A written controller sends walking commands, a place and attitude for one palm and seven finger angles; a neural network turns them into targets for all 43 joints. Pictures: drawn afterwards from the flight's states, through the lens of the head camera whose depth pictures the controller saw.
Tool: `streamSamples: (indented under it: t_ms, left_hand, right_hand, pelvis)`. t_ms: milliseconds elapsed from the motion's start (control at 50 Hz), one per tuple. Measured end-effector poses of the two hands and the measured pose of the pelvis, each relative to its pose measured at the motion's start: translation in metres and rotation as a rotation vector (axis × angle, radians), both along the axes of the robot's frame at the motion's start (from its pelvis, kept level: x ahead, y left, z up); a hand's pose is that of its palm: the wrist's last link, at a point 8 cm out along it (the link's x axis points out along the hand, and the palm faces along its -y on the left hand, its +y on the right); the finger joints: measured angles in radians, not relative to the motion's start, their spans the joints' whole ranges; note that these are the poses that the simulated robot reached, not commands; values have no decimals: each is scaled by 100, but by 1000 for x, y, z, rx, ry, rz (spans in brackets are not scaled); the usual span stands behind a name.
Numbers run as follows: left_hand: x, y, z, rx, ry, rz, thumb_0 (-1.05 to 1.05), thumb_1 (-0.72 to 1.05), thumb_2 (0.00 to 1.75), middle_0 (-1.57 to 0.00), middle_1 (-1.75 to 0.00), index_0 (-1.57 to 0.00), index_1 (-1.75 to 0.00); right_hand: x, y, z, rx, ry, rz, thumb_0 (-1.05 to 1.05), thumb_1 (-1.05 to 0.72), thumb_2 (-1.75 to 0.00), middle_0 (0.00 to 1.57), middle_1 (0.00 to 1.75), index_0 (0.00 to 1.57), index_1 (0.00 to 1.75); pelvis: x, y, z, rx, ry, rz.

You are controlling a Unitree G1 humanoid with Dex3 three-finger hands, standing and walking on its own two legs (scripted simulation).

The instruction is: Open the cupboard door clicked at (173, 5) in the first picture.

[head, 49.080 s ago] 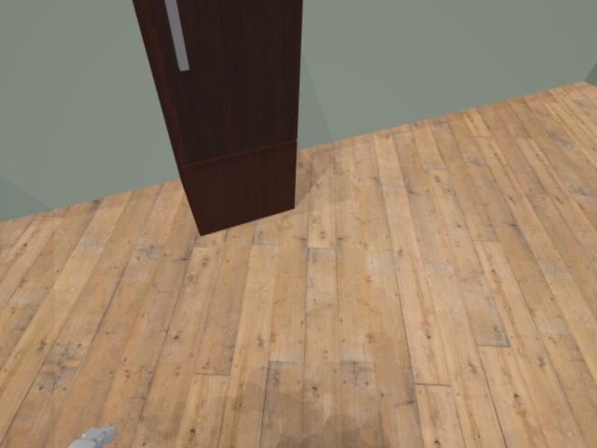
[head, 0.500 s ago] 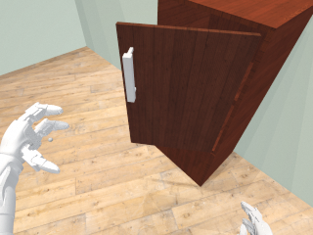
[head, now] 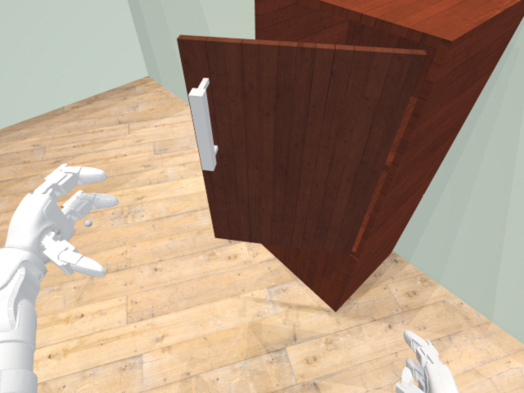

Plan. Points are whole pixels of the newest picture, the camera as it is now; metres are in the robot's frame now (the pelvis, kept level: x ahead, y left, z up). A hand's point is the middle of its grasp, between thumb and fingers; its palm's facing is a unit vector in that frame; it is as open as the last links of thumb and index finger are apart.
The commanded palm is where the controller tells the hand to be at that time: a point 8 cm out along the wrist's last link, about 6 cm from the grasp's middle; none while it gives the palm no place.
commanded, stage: move the hooked fingers beside the handle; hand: left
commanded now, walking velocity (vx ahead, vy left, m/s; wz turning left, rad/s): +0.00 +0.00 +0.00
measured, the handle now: (207, 126) +0.57 +0.16 +0.11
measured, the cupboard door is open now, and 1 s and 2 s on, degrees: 39 39 39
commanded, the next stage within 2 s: none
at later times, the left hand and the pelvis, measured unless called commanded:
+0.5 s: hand (116, 186) +0.38 +0.27 +0.12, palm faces -0.04 -1.00 +0.00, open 14.0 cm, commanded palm +0.36 +0.31 +0.12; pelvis +0.01 +0.02 +0.00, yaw -1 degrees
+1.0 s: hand (151, 154) +0.45 +0.23 +0.12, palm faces -0.08 -1.00 +0.00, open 14.0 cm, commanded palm +0.44 +0.28 +0.12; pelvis +0.01 +0.03 -0.01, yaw -1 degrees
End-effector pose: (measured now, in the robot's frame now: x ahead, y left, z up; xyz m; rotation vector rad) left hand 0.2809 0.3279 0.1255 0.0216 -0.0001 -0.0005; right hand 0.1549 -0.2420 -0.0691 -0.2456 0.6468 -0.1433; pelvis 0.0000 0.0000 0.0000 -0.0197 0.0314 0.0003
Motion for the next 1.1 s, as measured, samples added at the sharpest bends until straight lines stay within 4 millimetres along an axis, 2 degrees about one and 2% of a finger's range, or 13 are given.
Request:
streamSamples:
  t_ms: [240,320,480,620,780,960,1100]
  left_hand:
    - [52,-8,0,-15,14,-37,-2,-50,30,-30,-120,-30,-120]
    - [64,-11,0,-17,7,-48,-2,-50,30,-30,-120,-30,-120]
    - [79,-6,-8,-28,13,-32,-2,-50,30,-30,-120,-30,-120]
    - [95,-21,-1,-22,-24,-75,-2,-50,30,-30,-120,-30,-120]
    - [124,-25,-9,-34,30,-51,-2,-50,30,-30,-120,-30,-120]
    - [150,-37,0,-18,-13,-71,-2,-50,30,-30,-120,-30,-120]
    - [168,-45,-8,-36,31,-63,-2,-50,30,-30,-120,-30,-120]
  right_hand:
    - [-27,-14,-11,-17,97,-74,1,-91,-90,20,30,20,30]
    - [-37,-14,-14,-15,130,-98,1,-91,-90,20,30,20,30]
    - [-50,-7,-16,-20,189,-117,1,-91,-90,20,30,20,30]
    - [-50,5,-19,-20,211,-108,1,-91,-90,20,30,20,30]
    - [-55,14,-20,-18,239,-114,1,-91,-90,20,30,20,30]
    - [-85,11,-31,-23,358,-145,1,-91,-90,20,30,20,30]
    - [-113,4,-35,-24,438,-196,1,-91,-90,20,30,20,30]
  pelvis:
    - [3,1,-2,0,38,-14]
    - [6,5,-2,1,49,-26]
    - [9,14,-3,-3,63,-27]
    - [10,24,-3,-10,69,-18]
    - [8,30,-4,-12,86,-18]
    - [9,33,-6,-15,111,-18]
    - [9,31,-8,-14,130,-28]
